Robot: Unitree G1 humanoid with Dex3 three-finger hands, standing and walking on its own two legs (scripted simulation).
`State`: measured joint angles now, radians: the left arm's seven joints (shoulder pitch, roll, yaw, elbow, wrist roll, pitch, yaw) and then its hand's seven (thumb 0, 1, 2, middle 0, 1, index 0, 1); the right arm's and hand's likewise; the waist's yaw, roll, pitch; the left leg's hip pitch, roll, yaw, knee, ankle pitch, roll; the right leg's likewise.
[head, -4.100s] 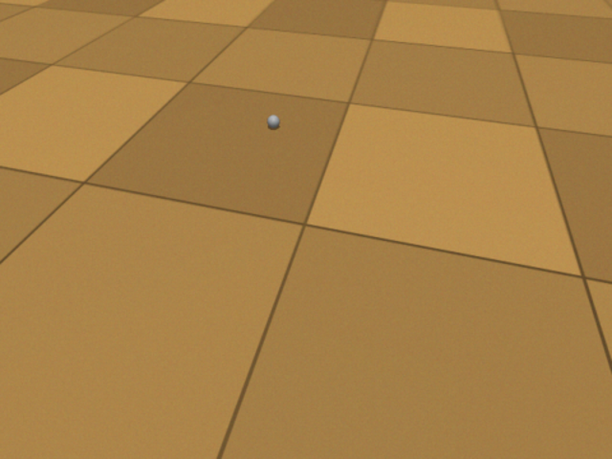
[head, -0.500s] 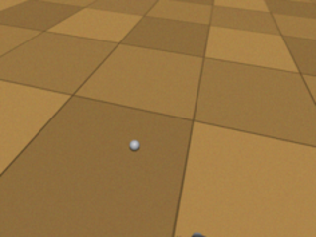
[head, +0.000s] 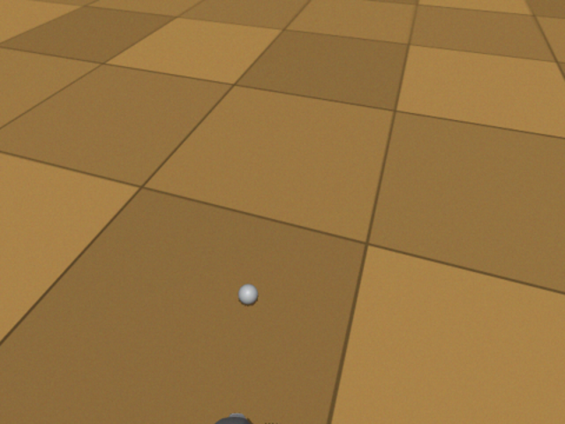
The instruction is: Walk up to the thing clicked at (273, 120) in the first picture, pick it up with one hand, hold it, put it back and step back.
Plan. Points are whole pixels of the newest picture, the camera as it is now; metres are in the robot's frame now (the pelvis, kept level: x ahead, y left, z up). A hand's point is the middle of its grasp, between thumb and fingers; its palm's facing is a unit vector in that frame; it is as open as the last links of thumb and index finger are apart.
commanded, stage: walk up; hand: left
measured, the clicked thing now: (248, 294) +0.72 +0.21 -0.73
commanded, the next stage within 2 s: none
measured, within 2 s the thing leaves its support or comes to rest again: neither
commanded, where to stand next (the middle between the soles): +0.35 -0.02 m, yaw +0 degrees
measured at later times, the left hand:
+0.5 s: hand (147, 364) +0.25 +0.27 -0.13, palm faces -0.08 -0.92 -0.38, open 7.4 cm
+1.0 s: hand (176, 326) +0.33 +0.25 -0.17, palm faces +0.00 -0.93 -0.36, open 7.4 cm
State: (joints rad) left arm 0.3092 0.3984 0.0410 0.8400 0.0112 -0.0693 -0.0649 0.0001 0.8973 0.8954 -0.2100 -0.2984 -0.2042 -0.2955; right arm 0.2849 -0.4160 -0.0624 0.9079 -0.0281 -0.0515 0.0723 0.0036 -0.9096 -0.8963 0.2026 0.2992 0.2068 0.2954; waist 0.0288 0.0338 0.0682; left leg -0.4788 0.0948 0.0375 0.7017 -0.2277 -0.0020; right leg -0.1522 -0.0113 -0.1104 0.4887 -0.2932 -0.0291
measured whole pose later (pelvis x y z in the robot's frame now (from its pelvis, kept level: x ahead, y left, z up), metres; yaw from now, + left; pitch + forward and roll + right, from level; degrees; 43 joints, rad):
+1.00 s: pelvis +0.24 -0.01 -0.02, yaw +1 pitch -3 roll +0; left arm 0.14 0.40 0.00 0.96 -0.02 0.00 0.01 0.00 0.90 0.90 -0.21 -0.30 -0.20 -0.30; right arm 0.14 -0.38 -0.03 0.96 -0.01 -0.01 0.02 0.00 -0.91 -0.90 0.20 0.30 0.21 0.30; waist 0.00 -0.02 0.12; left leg -0.39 0.02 0.03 0.71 -0.27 0.02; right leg -0.33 -0.04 -0.03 0.77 -0.47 -0.02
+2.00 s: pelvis +0.27 -0.01 +0.01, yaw +1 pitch -2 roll -1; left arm 0.09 0.35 0.00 1.15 0.01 -0.02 -0.01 0.00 0.90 0.90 -0.21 -0.30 -0.20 -0.29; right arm 0.08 -0.35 -0.02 1.16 -0.01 0.00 0.03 0.00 -0.91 -0.90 0.20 0.30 0.21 0.30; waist -0.01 0.01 0.04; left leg -0.19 0.01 0.04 0.34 -0.12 0.01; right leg -0.09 -0.03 -0.04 0.31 -0.18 0.03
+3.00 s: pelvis +0.28 -0.01 -0.03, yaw +0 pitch -2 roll +0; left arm 0.24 0.35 0.05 0.84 0.03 -0.05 0.02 0.00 0.89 0.89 -0.21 -0.30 -0.21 -0.30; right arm 0.23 -0.44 -0.08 0.87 -0.06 0.06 0.04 0.00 -0.91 -0.90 0.20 0.30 0.21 0.30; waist 0.00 0.09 0.10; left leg -0.49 -0.01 -0.07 1.16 -0.45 0.00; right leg -0.36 -0.07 0.03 0.80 -0.43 0.01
